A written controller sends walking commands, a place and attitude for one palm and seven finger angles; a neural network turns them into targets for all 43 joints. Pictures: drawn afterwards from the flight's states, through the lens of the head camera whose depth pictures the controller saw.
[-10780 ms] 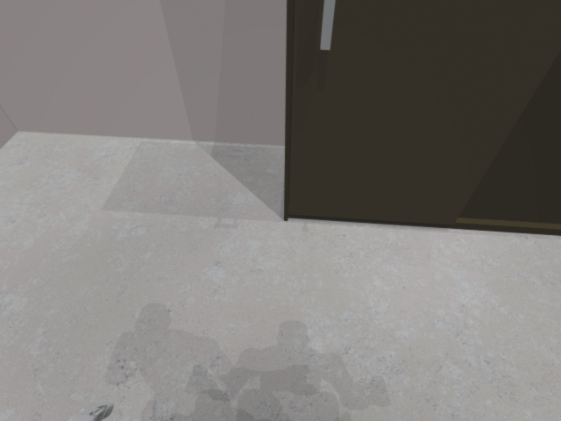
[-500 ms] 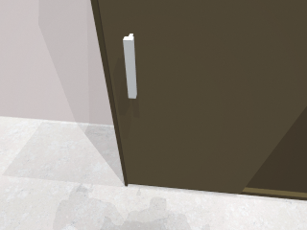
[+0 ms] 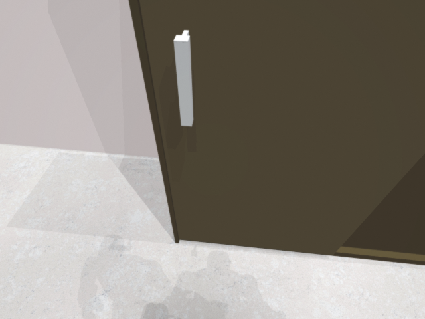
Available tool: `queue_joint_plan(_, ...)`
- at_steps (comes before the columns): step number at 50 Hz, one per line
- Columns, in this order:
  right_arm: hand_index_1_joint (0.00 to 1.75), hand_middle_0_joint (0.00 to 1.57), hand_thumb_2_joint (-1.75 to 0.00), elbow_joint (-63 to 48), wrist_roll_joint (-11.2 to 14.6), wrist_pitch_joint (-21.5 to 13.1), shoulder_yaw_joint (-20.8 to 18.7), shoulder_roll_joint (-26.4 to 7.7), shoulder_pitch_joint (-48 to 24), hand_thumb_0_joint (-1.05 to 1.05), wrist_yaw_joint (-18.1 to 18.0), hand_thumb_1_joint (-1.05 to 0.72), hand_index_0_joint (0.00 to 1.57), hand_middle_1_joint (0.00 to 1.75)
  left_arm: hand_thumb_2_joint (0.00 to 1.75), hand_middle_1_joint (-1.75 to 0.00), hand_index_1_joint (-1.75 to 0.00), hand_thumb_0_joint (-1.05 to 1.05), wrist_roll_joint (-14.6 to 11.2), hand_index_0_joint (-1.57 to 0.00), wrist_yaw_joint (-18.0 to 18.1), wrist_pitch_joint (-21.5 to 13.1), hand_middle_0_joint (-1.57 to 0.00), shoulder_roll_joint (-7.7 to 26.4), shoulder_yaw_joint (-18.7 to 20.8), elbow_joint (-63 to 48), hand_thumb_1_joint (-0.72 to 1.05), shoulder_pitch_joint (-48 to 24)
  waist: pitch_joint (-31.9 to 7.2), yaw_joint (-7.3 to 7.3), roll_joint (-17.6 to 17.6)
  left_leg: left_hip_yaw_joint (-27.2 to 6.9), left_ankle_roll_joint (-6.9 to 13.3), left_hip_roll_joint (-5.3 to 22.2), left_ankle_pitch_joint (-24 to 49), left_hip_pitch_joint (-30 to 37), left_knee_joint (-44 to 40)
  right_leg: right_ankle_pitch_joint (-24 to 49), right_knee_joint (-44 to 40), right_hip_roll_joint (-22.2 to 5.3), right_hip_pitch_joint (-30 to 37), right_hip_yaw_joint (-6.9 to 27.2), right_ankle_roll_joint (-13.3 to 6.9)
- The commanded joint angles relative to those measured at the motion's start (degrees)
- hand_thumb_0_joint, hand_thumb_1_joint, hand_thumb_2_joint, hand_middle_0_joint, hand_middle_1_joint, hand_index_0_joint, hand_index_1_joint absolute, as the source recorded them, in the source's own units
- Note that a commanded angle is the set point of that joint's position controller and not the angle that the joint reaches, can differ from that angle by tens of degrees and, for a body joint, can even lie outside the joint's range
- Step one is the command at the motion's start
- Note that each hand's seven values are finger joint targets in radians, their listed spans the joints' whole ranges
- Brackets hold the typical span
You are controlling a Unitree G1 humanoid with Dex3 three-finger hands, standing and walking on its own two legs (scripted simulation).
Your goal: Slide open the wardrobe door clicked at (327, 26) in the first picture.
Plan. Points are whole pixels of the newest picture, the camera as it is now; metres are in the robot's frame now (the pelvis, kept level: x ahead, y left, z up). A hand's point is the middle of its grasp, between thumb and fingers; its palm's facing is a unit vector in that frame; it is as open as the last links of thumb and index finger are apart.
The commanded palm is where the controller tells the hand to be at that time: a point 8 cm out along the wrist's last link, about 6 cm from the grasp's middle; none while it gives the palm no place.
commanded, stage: look again from close up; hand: left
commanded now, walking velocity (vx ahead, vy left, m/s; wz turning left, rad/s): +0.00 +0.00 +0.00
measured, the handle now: (186, 81) +0.58 +0.10 +0.16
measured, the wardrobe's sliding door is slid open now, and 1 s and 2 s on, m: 0.00 0.00 0.00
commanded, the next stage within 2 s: none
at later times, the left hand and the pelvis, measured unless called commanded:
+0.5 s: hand out of the picture +0.06 +0.23 -0.16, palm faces -0.01 -0.95 -0.30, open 7.3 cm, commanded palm none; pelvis +0.01 +0.00 +0.00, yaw +0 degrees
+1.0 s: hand out of the picture +0.08 +0.23 -0.16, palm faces -0.03 -0.95 -0.31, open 7.3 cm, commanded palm none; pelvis +0.03 +0.00 +0.00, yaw +0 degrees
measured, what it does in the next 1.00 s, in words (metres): stands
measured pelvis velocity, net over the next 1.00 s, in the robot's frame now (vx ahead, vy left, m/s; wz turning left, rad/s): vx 0.03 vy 0.00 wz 0.00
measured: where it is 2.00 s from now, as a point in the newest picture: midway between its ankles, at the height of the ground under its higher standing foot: outside the picture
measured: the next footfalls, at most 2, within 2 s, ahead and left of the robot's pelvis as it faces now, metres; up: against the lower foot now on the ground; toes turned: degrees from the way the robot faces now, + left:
none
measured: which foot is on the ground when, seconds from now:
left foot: down 0.00-1.00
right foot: down 0.00-1.00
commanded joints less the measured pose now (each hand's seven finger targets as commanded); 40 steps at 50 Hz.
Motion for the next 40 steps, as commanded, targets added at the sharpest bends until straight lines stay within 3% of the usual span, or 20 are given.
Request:
queue_joint_plan(1, 0.30, 0.20, -0.90, -2.9, 0.2, -1.3, -2.1, -10.0, -2.0, 0.00, -0.7, -0.90, 0.20, 0.30, 0.90, -0.30, -0.30, 0.00, -0.3, -0.20, 0.9, -1.3, -0.20, 10.0, 1.9, -3.3, 0.90, -1.1, 0.0, 0.41, 0.1, -6.7, 0.1, 6.9, -2.8, -5.4, -7.7, -5.6, -4.6, -4.8, 4.4, 5.8, -2.0)
queue_joint_plan(14, 0.30, 0.20, -0.90, -2.6, 0.1, -1.4, -2.2, -9.7, -3.4, 0.00, -0.9, -0.90, 0.20, 0.30, 0.90, -0.30, -0.30, 0.00, -0.1, -0.20, 0.9, -1.2, -0.20, 9.0, 1.9, -2.6, 0.90, -1.3, 0.3, 0.47, 0.4, -6.8, 0.0, 6.9, -1.3, -4.4, -8.4, -3.4, -4.6, -4.7, 5.0, 5.5, -1.8)
queue_joint_plan(40, 0.30, 0.20, -0.90, -2.2, 0.1, -1.6, -2.0, -11.9, -5.5, 0.00, -0.7, -0.90, 0.20, 0.30, 0.90, -0.30, -0.30, 0.00, -0.3, -0.20, 0.6, -1.5, -0.20, 11.8, 2.1, -2.6, 0.90, -3.8, -2.0, 0.50, -0.4, -6.3, -0.1, 7.2, 3.5, -0.7, -8.9, 0.5, -5.9, -5.3, 7.1, 5.8, -1.9)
